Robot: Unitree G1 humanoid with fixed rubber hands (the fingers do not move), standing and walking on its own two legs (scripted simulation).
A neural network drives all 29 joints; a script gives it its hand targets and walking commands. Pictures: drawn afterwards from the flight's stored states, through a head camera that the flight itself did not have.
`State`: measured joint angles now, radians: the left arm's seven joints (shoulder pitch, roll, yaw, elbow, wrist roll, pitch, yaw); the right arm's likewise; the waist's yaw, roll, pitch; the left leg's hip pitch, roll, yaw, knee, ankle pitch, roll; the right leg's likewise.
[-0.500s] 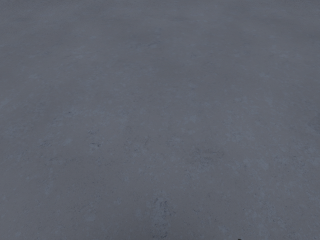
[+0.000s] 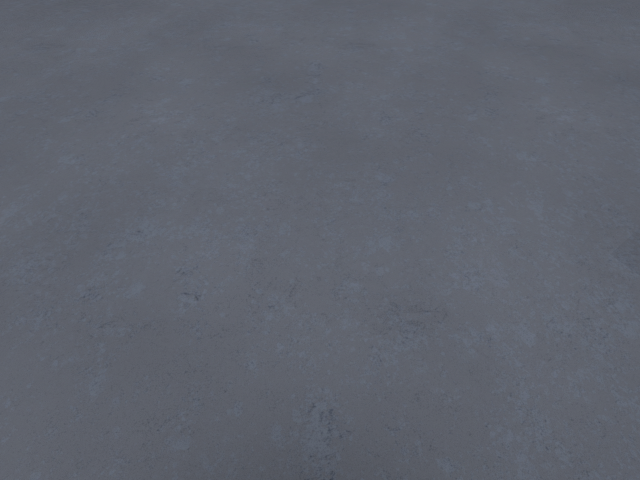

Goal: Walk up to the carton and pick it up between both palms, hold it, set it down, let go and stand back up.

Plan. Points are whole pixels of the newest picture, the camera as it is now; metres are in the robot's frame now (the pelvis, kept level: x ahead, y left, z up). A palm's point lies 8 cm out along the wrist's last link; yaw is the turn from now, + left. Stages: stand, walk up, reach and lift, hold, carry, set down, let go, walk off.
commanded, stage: stand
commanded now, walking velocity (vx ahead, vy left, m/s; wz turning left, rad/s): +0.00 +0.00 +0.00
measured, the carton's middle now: out of the picture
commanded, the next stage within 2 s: walk up in 1.32 s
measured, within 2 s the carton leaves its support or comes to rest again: neither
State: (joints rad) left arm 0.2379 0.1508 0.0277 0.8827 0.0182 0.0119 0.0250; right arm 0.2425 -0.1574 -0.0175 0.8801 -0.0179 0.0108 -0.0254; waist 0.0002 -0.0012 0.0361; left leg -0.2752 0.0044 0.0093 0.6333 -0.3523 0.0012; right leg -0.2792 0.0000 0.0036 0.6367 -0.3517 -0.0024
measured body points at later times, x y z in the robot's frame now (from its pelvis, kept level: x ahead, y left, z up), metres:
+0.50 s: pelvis +0.01 +0.00 +0.01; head +0.02 +0.00 +0.46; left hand +0.01 +0.21 -0.15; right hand +0.01 -0.21 -0.15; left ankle -0.01 +0.12 -0.73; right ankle -0.01 -0.12 -0.73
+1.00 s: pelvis +0.01 +0.00 +0.01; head +0.02 +0.00 +0.46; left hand -0.01 +0.20 -0.15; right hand -0.01 -0.20 -0.15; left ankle -0.01 +0.12 -0.73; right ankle -0.01 -0.12 -0.73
